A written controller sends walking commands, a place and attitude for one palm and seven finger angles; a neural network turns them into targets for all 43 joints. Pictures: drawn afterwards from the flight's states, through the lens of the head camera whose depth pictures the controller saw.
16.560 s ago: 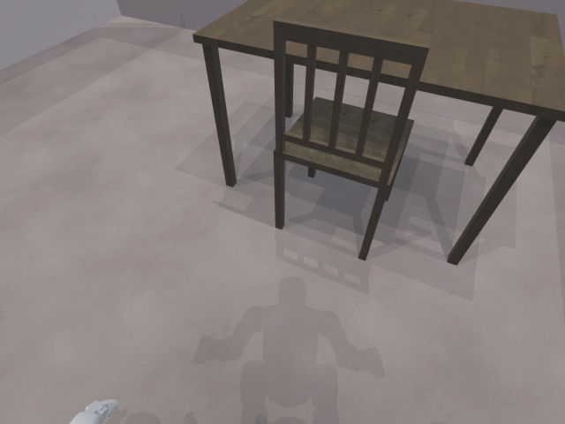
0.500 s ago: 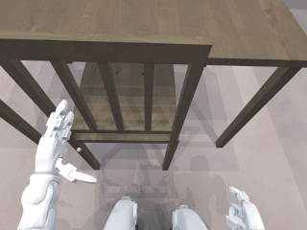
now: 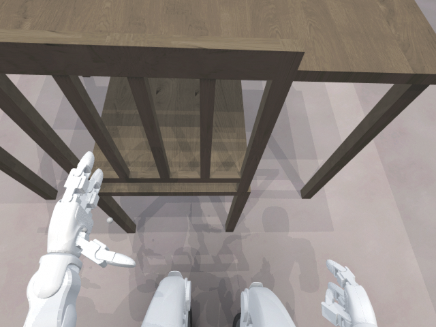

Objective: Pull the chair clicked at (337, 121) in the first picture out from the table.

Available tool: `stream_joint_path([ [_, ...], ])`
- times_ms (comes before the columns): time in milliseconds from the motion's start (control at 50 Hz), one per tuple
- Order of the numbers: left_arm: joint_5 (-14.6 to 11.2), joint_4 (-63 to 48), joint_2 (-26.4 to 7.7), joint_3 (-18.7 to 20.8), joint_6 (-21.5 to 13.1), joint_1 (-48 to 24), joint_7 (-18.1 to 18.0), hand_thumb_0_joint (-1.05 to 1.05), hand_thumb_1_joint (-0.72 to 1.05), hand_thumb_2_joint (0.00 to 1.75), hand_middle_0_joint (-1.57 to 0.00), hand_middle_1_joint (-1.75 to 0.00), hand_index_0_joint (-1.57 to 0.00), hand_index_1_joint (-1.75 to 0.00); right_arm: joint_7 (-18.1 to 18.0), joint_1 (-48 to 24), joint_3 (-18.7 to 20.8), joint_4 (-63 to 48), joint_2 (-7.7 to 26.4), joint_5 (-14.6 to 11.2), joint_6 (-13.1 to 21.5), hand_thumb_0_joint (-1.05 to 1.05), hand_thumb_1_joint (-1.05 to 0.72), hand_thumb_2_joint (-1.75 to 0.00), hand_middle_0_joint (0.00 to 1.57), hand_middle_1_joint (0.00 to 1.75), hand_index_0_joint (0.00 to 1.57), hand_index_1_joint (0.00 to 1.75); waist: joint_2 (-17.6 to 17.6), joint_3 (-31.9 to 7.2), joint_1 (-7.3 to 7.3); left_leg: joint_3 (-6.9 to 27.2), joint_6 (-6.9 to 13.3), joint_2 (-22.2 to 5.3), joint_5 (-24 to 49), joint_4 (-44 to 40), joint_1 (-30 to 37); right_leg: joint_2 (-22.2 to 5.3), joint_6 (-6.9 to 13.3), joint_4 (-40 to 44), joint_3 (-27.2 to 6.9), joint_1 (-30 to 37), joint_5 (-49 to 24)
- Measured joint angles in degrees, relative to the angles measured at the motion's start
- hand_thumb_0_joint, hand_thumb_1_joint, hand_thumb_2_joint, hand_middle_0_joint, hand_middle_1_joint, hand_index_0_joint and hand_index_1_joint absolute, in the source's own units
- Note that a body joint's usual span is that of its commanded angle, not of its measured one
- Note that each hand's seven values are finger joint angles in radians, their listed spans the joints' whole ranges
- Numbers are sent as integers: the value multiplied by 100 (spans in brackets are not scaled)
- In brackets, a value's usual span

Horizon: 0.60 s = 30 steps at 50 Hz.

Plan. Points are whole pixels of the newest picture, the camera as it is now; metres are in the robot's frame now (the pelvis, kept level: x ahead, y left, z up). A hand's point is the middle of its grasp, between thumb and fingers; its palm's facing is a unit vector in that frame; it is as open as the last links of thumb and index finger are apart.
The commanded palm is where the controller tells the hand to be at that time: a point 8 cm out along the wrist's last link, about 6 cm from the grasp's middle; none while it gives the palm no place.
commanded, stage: aim the fingers beside a spindle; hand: left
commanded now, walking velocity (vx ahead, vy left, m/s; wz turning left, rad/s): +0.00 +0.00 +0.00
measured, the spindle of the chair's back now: (154, 137) +0.44 +0.14 +0.04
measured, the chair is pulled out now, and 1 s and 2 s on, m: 0.00 0.00 0.00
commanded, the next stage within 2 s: push the fingers through the gap in 1.82 s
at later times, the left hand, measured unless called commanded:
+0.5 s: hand (85, 205) +0.30 +0.23 +0.04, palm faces +0.12 -0.99 -0.09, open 16.9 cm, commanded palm +0.27 +0.25 +0.02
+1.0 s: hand (119, 233) +0.27 +0.18 +0.00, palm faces -0.04 -1.00 +0.03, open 16.9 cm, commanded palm +0.27 +0.26 +0.03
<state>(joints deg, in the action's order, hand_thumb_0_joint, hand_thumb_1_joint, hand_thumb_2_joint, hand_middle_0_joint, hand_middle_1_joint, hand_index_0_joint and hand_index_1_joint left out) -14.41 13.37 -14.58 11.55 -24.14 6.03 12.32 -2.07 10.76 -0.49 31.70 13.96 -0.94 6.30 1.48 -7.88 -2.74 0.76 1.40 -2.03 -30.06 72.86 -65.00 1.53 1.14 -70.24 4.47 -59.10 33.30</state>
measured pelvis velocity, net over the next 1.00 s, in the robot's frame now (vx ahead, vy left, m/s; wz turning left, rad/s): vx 0.00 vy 0.01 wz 0.01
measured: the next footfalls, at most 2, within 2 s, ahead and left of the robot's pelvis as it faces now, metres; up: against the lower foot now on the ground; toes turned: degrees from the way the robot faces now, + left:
none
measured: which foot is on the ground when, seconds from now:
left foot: down 0.00-1.00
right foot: down 0.00-1.00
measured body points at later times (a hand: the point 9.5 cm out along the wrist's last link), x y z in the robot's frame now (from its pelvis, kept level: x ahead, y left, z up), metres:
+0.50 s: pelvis +0.00 +0.00 +0.00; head +0.11 +0.02 +0.44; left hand +0.29 +0.28 +0.04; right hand +0.17 -0.23 -0.10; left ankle +0.04 +0.10 -0.63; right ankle +0.00 -0.11 -0.63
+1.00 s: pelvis +0.00 +0.01 +0.00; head +0.12 +0.02 +0.44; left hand +0.27 +0.23 +0.00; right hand +0.17 -0.25 -0.09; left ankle +0.04 +0.10 -0.63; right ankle +0.00 -0.11 -0.63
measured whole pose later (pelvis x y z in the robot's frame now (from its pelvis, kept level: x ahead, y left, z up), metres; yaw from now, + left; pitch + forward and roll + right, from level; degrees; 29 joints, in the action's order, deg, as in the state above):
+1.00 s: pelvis +0.00 +0.01 +0.00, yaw +0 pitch +22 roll -4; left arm -14.9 12.6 -13.0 6.7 -23.7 9.5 13.7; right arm -2.4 11.1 -0.2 32.0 14.5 -1.3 6.8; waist 2.1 -8.1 -2.1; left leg 0.9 1.8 -1.6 -30.1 72.1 -64.0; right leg 1.2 0.7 -69.1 4.5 -57.8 33.2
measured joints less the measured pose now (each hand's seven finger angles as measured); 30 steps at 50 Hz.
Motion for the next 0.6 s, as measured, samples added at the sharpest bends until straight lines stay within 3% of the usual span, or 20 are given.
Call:
stream_joint_path([
  [60, 23, -634, -52, -32, -428, 264, -168, -1, -49, 30, -6, -8, -6, -8, 13, 82, 14, 103, -15, 47, 62, 1, -90, -90, 20, 30, 20, 29, 12, -20, 61, 10, 0, 19, 31, -131, 144, -12, -11, 147, 9, 159, -34],
  [120, -15, -296, -162, 125, -582, 16, -136, -1, -49, 30, -6, -8, -6, -8, 52, 96, -36, 235, 16, 33, 6, 1, -90, -90, 20, 30, 20, 29, 63, -185, 112, 33, 8, 52, 42, -161, 143, -40, -24, 179, 34, 175, -29],
  [220, -212, 974, -137, 124, 73, -498, 252, -1, -50, 30, -5, -8, -6, -8, 51, 17, -80, 178, 99, -106, -87, 1, -90, -90, 20, 30, 21, 29, 119, -218, 77, 56, 31, 82, -3, -5, -25, -71, -33, 22, 61, 28, 38],
  [280, -102, 641, 44, -180, 241, -215, 261, -1, -49, 30, -5, -8, -5, -8, 8, -4, -15, 60, 82, -75, 0, 1, -90, -90, 20, 30, 21, 30, 91, -89, 25, 42, 46, 64, -22, 36, -49, -55, -44, 3, 46, 4, 36],
  [360, 140, -699, 149, -472, -249, 395, -166, -1, -49, 30, -6, -8, -6, -8, -11, 29, 44, 71, -23, 50, 142, 1, -90, -90, 20, 30, 20, 29, -12, 7, 39, -19, 34, 34, 3, -105, 128, -29, -49, 142, -19, 148, -21],
  [440, 202, -679, -71, -94, -671, 165, -473, -1, -49, 30, -6, -8, -7, -8, 80, 32, -7, 188, -64, 84, 5, 1, -90, -90, 20, 30, 20, 29, 6, -143, 101, -14, 31, 60, 43, -202, 211, -51, -50, 214, -13, 228, -43],
  [480, 106, -36, -161, 118, -535, -186, -382, -1, -49, 30, -6, -8, -7, -8, 129, 0, -65, 211, -21, 29, -106, 0, -90, -90, 20, 30, 20, 29, 61, -228, 125, 9, 33, 79, 33, -142, 138, -69, -47, 147, 12, 167, -13],
  [520, -43, 667, -193, 168, -179, -501, -152, -1, -49, 30, -6, -8, -6, -8, 132, -35, -114, 183, 38, -73, -177, 1, -90, -90, 20, 30, 20, 29, 114, -231, 135, 34, 39, 98, 21, -67, 60, -86, -45, 70, 39, 103, 18],
  [600, -118, 1044, -25, -169, 305, -498, 215, -1, -49, 30, -5, -8, -5, -8, 41, -64, -89, 59, 82, -112, -109, 1, -90, -90, 20, 30, 21, 30, 139, -104, 80, 60, 54, 94, 1, 41, -75, -82, -49, -11, 66, -9, 33],
])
